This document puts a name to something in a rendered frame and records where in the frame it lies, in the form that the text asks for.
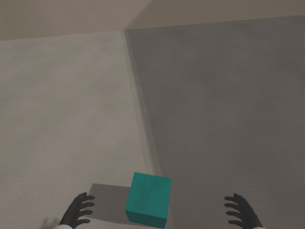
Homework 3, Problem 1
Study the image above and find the right robot hand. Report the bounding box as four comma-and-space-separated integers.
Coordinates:
224, 193, 263, 229

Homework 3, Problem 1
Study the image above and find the carton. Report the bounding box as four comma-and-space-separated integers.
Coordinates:
125, 172, 172, 229

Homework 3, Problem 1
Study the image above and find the left robot hand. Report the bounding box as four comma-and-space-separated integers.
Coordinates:
59, 192, 95, 229

